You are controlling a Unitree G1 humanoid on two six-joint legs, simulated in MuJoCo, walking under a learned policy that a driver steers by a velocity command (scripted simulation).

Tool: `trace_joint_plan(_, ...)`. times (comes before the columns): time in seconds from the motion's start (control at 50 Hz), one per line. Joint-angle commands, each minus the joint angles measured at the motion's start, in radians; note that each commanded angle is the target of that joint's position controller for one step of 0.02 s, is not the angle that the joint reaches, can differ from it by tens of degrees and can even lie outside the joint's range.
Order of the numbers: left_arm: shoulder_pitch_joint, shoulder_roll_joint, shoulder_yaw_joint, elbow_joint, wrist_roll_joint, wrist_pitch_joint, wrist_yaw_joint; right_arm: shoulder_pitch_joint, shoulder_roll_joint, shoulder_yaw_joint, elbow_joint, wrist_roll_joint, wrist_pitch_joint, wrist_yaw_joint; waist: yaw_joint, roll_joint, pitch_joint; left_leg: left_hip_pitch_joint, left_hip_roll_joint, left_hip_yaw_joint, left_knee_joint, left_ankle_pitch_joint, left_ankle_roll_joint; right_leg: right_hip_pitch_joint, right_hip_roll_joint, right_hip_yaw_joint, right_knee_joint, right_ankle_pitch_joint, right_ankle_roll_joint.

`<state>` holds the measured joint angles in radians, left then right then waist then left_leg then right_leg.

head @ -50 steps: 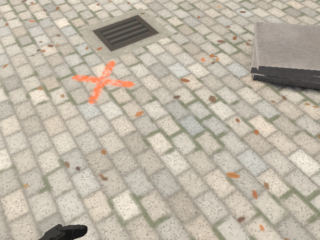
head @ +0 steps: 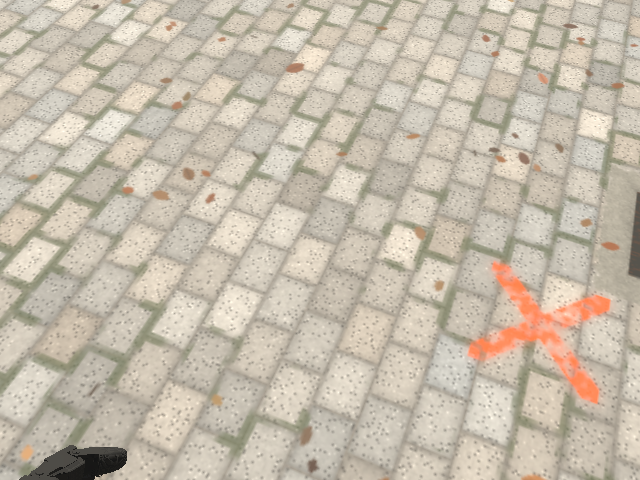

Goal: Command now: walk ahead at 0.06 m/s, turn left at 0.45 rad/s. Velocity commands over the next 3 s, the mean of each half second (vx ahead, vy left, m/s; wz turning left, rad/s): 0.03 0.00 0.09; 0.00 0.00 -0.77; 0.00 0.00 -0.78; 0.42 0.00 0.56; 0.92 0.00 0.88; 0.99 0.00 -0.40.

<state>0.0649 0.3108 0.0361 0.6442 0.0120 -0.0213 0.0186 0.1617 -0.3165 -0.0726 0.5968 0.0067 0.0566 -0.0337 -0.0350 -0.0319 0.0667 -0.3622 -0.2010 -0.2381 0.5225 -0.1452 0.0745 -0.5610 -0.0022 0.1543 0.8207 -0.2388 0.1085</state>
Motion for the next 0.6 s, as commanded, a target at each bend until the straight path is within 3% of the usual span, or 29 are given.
trace_joint_plan(0.02, -0.008, 0.078, 0.021, -0.074, -0.002, -0.02, -0.005, -0.002, -0.113, -0.023, -0.064, -0.008, -0.01, 0.004, -0.009, 0.177, -0.178, 0.083, 0.271, -0.244, -0.082, 0.152, 0.141, 0.163, 0.007, -0.047, -0.092, -0.011, -0.024)
trace_joint_plan(0.06, 0.034, 0.074, 0.027, -0.062, -0.003, -0.032, -0.016, -0.017, -0.096, -0.014, -0.06, 0.001, -0.011, 0.008, 0.024, 0.188, -0.17, 0.101, 0.261, -0.264, -0.035, 0.166, 0.113, 0.264, 0.003, -0.061, -0.287, 0.07, -0.062)
trace_joint_plan(0.08, 0.046, 0.078, 0.03, -0.059, 0.008, -0.036, -0.018, 0.005, -0.07, -0.005, -0.048, 0.006, -0.013, 0.009, 0.034, 0.157, -0.153, 0.077, 0.226, -0.244, 0.003, 0.084, 0.067, 0.341, -0.035, -0.038, -0.42, 0.213, -0.091)
trace_joint_plan(0.1, 0.023, 0.137, 0.037, -0.077, 0.03, -0.034, -0.013, 0.094, -0.025, 0.009, -0.039, -0.012, -0.018, 0.011, -0.027, -0.052, -0.182, 0.019, 0.121, -0.128, 0.182, -0.24, -0.005, 0.432, -0.216, 0.141, -0.443, 0.442, -0.161)
trace_joint_plan(0.12, 0.026, 0.147, 0.039, -0.066, 0.053, -0.026, -0.012, 0.107, -0.083, -0.008, -0.04, 0.002, -0.021, 0.009, -0.036, -0.231, -0.127, -0.082, 0.027, 0.006, 0.284, -0.463, -0.069, 0.389, -0.342, 0.298, -0.476, 0.546, -0.329)
trace_joint_plan(0.14, 0.052, 0.123, 0.038, -0.06, 0.039, -0.026, -0.013, 0.062, -0.155, -0.028, -0.04, -0.009, -0.026, 0.005, 0.012, -0.198, -0.13, -0.109, 0.08, 0.023, 0.445, -0.487, -0.113, 0.361, -0.378, 0.374, -0.499, 0.456, -0.391)
trace_joint_plan(0.16, 0.062, 0.114, 0.037, -0.054, 0.022, -0.023, -0.011, 0.023, -0.177, -0.041, -0.032, 0.0, -0.021, 0.002, 0.029, -0.13, -0.123, -0.126, 0.093, 0.029, 0.542, -0.444, -0.133, 0.365, -0.338, 0.324, -0.486, 0.387, -0.37)
trace_joint_plan(0.18, 0.052, 0.109, 0.036, -0.052, 0.007, -0.017, -0.007, 0.027, -0.152, -0.04, -0.011, 0.002, -0.009, -0.001, 0.025, -0.083, -0.118, -0.135, 0.098, 0.038, 0.596, -0.41, -0.152, 0.366, -0.29, 0.258, -0.476, 0.321, -0.333)
trace_joint_plan(0.2, 0.037, 0.099, 0.031, -0.05, -0.006, -0.013, -0.004, 0.034, -0.126, -0.034, -0.004, -0.001, 0.003, -0.003, 0.022, -0.081, -0.106, -0.139, 0.111, 0.041, 0.62, -0.379, -0.166, 0.362, -0.267, 0.218, -0.473, 0.288, -0.313)
trace_joint_plan(0.24, 0.012, 0.068, 0.02, -0.045, -0.002, -0.001, -0.004, 0.039, -0.054, -0.011, 0.009, 0.003, 0.007, 0.003, 0.012, -0.097, -0.098, -0.083, 0.134, 0.107, 0.507, -0.337, -0.176, 0.339, -0.188, 0.109, -0.477, 0.265, -0.275)
trace_joint_plan(0.28, 0.028, 0.061, 0.021, -0.033, -0.002, 0.012, -0.007, 0.008, -0.007, 0.008, 0.008, 0.001, -0.002, 0.008, 0.037, -0.149, -0.119, -0.014, 0.168, 0.172, 0.308, -0.329, -0.179, 0.372, -0.149, 0.061, -0.466, 0.264, -0.269)
trace_joint_plan(0.32, 0.087, 0.08, 0.027, -0.01, -0.004, 0.022, -0.006, -0.006, -0.013, 0.008, 0.016, 0.006, -0.009, 0.014, 0.067, -0.184, -0.144, 0.041, 0.176, 0.19, 0.146, -0.295, -0.17, 0.422, -0.165, 0.086, -0.449, 0.254, -0.289)
trace_joint_plan(0.36, 0.102, 0.083, 0.024, 0.003, -0.023, 0.026, -0.011, 0.035, -0.014, 0.003, 0.048, -0.001, -0.015, 0.016, 0.037, -0.173, -0.124, 0.162, 0.159, 0.213, -0.116, -0.104, -0.14, 0.37, -0.143, 0.117, -0.431, 0.233, -0.267)
trace_joint_plan(0.38, 0.13, 0.119, 0.036, 0.006, -0.034, 0.023, -0.012, 0.042, -0.062, -0.009, 0.051, -0.006, -0.017, 0.012, 0.043, -0.154, -0.117, 0.217, 0.164, 0.198, -0.129, -0.052, -0.109, 0.322, -0.14, 0.14, -0.427, 0.231, -0.244)
trace_joint_plan(0.4, 0.119, 0.13, 0.039, -0.005, -0.031, 0.013, -0.016, 0.07, -0.113, -0.023, 0.048, -0.015, -0.018, 0.003, 0.033, -0.098, -0.138, 0.29, 0.227, 0.156, -0.098, 0.009, -0.07, 0.251, -0.131, 0.141, -0.399, 0.208, -0.212)
trace_joint_plan(0.42, 0.099, 0.104, 0.035, -0.039, -0.028, -0.001, -0.023, 0.086, -0.184, -0.046, 0.071, -0.023, -0.014, -0.003, 0.054, 0.089, -0.139, 0.291, 0.298, 0.105, -0.05, 0.044, -0.005, 0.158, -0.048, 0.033, -0.334, 0.121, -0.166)
trace_joint_plan(0.44, 0.056, 0.093, 0.033, -0.049, -0.03, -0.007, -0.025, 0.104, -0.16, -0.048, 0.079, -0.023, -0.011, -0.005, 0.019, 0.185, -0.134, 0.261, 0.354, 0.048, -0.108, 0.031, 0.057, 0.126, 0.022, -0.07, -0.23, 0.005, -0.121)
trace_joint_plan(0.46, 0.046, 0.096, 0.039, -0.057, -0.033, -0.004, -0.027, 0.081, -0.144, -0.043, 0.072, -0.03, -0.011, -0.009, 0.015, 0.239, -0.109, 0.252, 0.446, -0.028, -0.155, 0.084, 0.109, 0.068, 0.043, -0.118, -0.121, -0.105, -0.102)
trace_joint_plan(0.5, 0.062, 0.104, 0.056, -0.054, -0.035, 0.016, -0.023, 0.033, -0.105, -0.029, 0.043, -0.037, -0.026, -0.024, 0.005, 0.242, -0.088, 0.251, 0.563, -0.076, -0.172, 0.327, 0.181, -0.028, 0.009, -0.127, 0.184, -0.337, -0.075)
trace_joint_plan(0.52, 0.088, 0.096, 0.061, -0.049, -0.037, 0.031, -0.021, 0.011, -0.097, -0.026, 0.041, -0.03, -0.037, -0.028, 0.025, 0.205, -0.079, 0.255, 0.569, -0.036, -0.162, 0.397, 0.179, -0.057, -0.019, -0.107, 0.266, -0.343, -0.062)
trace_joint_plan(0.56, 0.107, 0.058, 0.05, -0.05, -0.038, 0.053, -0.023, -0.04, -0.104, -0.032, 0.044, -0.008, -0.046, -0.03, 0.044, 0.185, -0.063, 0.267, 0.516, 0.076, -0.155, 0.39, 0.13, -0.07, -0.064, -0.119, 0.229, -0.253, -0.046)
trace_joint_plan(0.6, 0.09, 0.043, 0.041, -0.068, -0.039, 0.06, -0.039, -0.057, -0.114, -0.038, 0.044, -0.007, -0.04, -0.03, 0.032, 0.191, -0.075, 0.253, 0.476, 0.173, -0.142, 0.373, 0.106, 0.006, -0.072, -0.169, 0.12, -0.179, -0.041)
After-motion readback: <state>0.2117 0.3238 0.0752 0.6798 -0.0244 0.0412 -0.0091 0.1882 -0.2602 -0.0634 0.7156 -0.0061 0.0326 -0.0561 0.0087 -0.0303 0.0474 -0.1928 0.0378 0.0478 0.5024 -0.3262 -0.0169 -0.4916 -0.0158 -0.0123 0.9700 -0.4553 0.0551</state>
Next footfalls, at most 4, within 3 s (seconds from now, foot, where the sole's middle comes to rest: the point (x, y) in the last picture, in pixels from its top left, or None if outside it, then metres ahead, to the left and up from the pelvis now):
0.08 right None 0.12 -0.16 -0.77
0.40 left None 0.04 0.10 -0.77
0.72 right None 0.07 -0.18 -0.77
1.16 left None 0.19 -0.01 -0.77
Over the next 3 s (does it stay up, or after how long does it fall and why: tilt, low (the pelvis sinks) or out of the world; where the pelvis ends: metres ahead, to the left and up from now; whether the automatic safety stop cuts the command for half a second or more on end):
stays up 1.07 -0.15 -0.02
